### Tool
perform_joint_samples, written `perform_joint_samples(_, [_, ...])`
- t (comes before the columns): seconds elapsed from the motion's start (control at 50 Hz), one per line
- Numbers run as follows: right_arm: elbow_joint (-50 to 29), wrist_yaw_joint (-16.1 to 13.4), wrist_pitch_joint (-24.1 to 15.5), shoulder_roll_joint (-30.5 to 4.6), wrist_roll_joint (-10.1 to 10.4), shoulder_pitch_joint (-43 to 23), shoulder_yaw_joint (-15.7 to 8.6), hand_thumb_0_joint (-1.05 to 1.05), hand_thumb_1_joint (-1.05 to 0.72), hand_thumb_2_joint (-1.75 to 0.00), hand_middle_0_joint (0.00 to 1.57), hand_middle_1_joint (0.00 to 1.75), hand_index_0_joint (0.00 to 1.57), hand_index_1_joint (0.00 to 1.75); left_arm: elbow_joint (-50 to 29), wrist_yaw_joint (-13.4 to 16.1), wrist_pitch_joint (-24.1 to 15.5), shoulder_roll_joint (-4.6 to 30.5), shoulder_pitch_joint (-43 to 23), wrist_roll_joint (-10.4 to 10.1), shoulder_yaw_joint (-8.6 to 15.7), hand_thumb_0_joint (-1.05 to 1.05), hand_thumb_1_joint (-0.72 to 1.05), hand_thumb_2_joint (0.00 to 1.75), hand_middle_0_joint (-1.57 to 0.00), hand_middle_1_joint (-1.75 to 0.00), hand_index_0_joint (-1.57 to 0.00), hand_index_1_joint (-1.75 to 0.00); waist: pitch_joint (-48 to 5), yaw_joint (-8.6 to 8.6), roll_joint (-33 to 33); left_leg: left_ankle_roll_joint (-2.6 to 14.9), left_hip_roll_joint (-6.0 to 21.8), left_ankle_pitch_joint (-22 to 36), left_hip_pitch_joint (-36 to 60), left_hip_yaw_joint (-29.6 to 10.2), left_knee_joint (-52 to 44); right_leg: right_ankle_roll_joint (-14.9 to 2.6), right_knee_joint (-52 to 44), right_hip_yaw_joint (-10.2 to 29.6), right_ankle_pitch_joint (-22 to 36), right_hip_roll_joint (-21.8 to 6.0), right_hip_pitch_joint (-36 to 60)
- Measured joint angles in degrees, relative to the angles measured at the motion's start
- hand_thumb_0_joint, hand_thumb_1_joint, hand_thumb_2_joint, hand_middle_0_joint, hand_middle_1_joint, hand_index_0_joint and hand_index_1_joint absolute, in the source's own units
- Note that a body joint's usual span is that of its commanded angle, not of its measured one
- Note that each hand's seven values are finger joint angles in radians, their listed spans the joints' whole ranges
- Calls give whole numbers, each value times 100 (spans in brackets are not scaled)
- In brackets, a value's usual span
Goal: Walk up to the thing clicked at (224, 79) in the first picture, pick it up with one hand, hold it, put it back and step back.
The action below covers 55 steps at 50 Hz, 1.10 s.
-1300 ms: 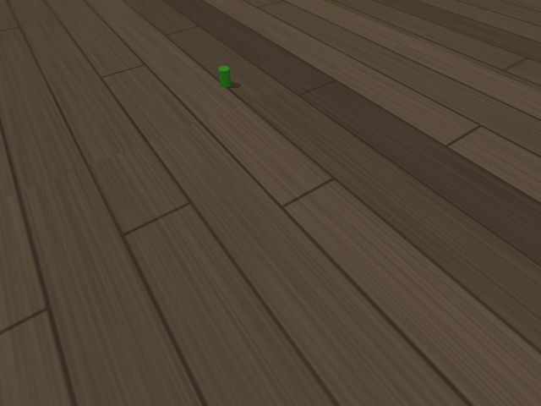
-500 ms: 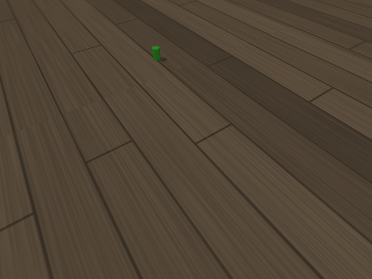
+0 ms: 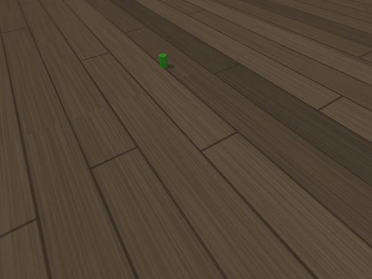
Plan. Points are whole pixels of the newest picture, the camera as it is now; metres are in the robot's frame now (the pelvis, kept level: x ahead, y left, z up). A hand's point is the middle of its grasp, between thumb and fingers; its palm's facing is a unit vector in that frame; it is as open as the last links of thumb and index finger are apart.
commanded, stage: walk up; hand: left
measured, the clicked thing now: (163, 60) +2.28 +0.28 -0.71
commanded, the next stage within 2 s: none
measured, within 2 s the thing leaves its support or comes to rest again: neither
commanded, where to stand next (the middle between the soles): +1.94 +0.06 m, yaw +2 degrees
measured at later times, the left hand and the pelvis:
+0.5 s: hand (63, 232) +0.29 +0.36 -0.15, palm faces +0.02 -0.95 -0.31, open 7.4 cm; pelvis +0.24 +0.09 +0.00, yaw +4 degrees
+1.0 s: hand (108, 136) +0.62 +0.31 -0.12, palm faces +0.05 -0.92 -0.39, open 7.3 cm; pelvis +0.57 +0.03 +0.01, yaw +1 degrees
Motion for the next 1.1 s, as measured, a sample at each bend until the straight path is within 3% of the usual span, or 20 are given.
perform_joint_samples(0.04, [37, -32, 89, -70, -21, 64, -31, 1, -91, -90, 20, 30, 21, 30, -49, 20, -76, 62, 157, 25, 56, 1, 90, 90, -21, -30, -21, -30, -122, 33, 86, -45, 15, -246, -408, -79, 931, 51, -129, -172, -49, 44, 205])
perform_joint_samples(0.1, [5, 42, 89, -139, -7, 7, -11, 1, -91, -90, 20, 30, 20, 30, -96, 58, -101, 162, 420, 17, 79, 1, 90, 90, -21, -30, -21, -30, -135, 177, 36, -91, 50, -228, -968, 56, 1693, -19, -608, -206, -85, -6, 681])
perform_joint_samples(0.18, [-259, 207, -35, -246, 50, -230, -27, 1, -91, -90, 20, 30, 20, 30, -41, 67, -121, 306, 656, -21, 53, 1, 90, 90, -21, -30, -21, -30, 79, 215, -17, -138, 329, 146, -1529, 75, 1301, 45, -1243, -263, -27, -100, 1329])
perform_joint_samples(0.26, [-474, 311, -48, -303, 73, -357, -68, 1, -91, -90, 20, 30, 20, 30, -54, 20, -79, 484, 735, -41, 50, 1, 90, 90, -21, -30, -21, -30, 218, 247, -108, -111, 557, 984, -1596, 196, 314, 270, -1207, -392, -424, -244, 1772])
perform_joint_samples(0.3, [-542, 297, -73, -302, 50, -345, -97, 1, -91, -90, 20, 30, 20, 30, -54, 8, -38, 548, 789, -80, 43, 1, 90, 90, -21, -30, -21, -30, 168, 246, -215, -98, 495, 1452, -1397, 378, 51, 311, -748, -410, -887, -434, 1816])
perform_joint_samples(0.34, [-597, 210, -146, -186, -29, -399, -143, 0, -91, -90, 20, 30, 20, 30, -29, 54, 46, 551, 741, -117, 31, 1, 90, 90, -20, -30, -21, -30, 246, 186, -501, -124, 245, 1222, -1347, 598, 494, 53, 624, -206, -1174, -850, 1418])
perform_joint_samples(0.38, [-739, 133, -239, -101, 2, -333, -125, 0, -91, -90, 20, 30, 20, 30, -61, 89, 114, 392, 647, -161, -62, 1, 91, 90, -20, -30, -21, -30, 281, 50, -412, -92, 262, 805, -1236, 608, 745, -144, 2448, 425, -1144, -554, 571])
perform_joint_samples(0.44, [-753, 71, -284, 88, 86, -73, -9, 0, -91, -90, 20, 30, 20, 30, -163, 30, 60, 271, 443, -236, -202, 1, 91, 90, -20, -30, -20, -30, 267, -83, -406, -42, 274, 731, -597, 678, 211, -232, 3663, 676, -501, -265, -625])
perform_joint_samples(0.5, [-670, 34, -312, 158, 133, 297, 92, 0, -91, -90, 20, 30, 21, 30, -375, -80, -11, 227, 226, -293, -190, 1, 91, 90, -20, -30, -21, -30, 208, -180, -497, -66, 167, 770, 43, 736, -437, -123, 3249, 606, 75, -398, -1495])
perform_joint_samples(0.6, [-543, 23, -348, 79, 133, 757, 106, 0, -90, -90, 21, 30, 21, 30, -596, -258, 27, 234, 12, -208, -106, 1, 91, 90, -20, -30, -21, -30, 131, -286, -485, -86, 85, 546, 878, 800, -1055, 136, 1975, 429, 726, -617, -2274])
perform_joint_samples(0.72, [-499, -16, -375, -159, 129, 1006, 21, 1, -90, -90, 21, 30, 21, 30, -567, -348, 102, 266, -171, -148, -34, 1, 91, 90, -20, -30, -21, -30, 72, -394, -255, -331, 143, 10, 1628, 818, -1385, 71, 623, 319, 1667, -692, -2244])
perform_joint_samples(0.78, [-484, -60, -327, -248, 94, 1083, -9, 1, -90, -90, 21, 30, 21, 30, -552, -313, 82, 288, -234, -149, 7, 1, 90, 90, -20, -30, -21, -30, -23, -376, -126, -478, 301, -539, 1836, 811, -1115, -7, 282, 160, 1523, -567, -1851])
perform_joint_samples(0.82, [-421, -128, -243, -344, 49, 925, -42, 1, -90, -90, 20, 30, 21, 30, -536, -219, 9, 103, -362, -147, 59, 1, 91, 90, -20, -30, -21, -30, 115, -251, 298, -298, 759, -851, 1576, 714, -18, 40, 654, -40, 1062, -217, -1774])
perform_joint_samples(0.84, [-445, -161, -207, -313, 71, 852, -29, 1, -90, -90, 20, 30, 21, 30, -599, -185, -58, 55, -385, -132, 59, 1, 91, 90, -20, -30, -21, -30, 195, -202, 335, -202, 757, -754, 1227, 483, 909, 32, 847, -81, 839, -177, -1735])
perform_joint_samples(0.88, [-486, -184, -199, -243, 112, 693, 59, 1, -91, -90, 20, 30, 20, 30, -710, -116, -158, -56, -337, -190, 35, 1, 91, 90, -20, -30, -21, -30, 309, -82, 234, -115, 450, -562, 427, 255, 2578, -1, 887, -45, 584, -235, -1491])
perform_joint_samples(0.92, [-514, -172, -206, -237, 177, 489, 122, 1, -91, -90, 20, 30, 20, 30, -757, -44, -197, -186, -167, -244, -30, 1, 91, 90, -20, -30, -21, -30, 358, 5, 231, -42, 284, -105, -331, 215, 3459, -4, 496, -55, 562, -233, -1032])
perform_joint_samples(1.0, [-806, -80, -226, -191, 200, 120, 149, 1, -91, -90, 20, 30, 20, 30, -665, 41, -231, -204, 333, -248, -107, 1, 90, 90, -21, -30, -21, -30, 347, 136, 221, 50, 339, 597, -1396, 165, 3117, -5, -248, -19, 521, -79, -201])
perform_joint_samples(1.1, [-1010, 90, -172, -154, 118, -154, 90, 0, -91, -90, 20, 30, 20, 30, -551, 40, -217, -54, 777, -186, -101, 1, 90, 90, -21, -30, -21, -30, 284, 169, 194, -183, 570, 1097, -2038, 166, 1468, -25, -745, -106, 204, 120, 570])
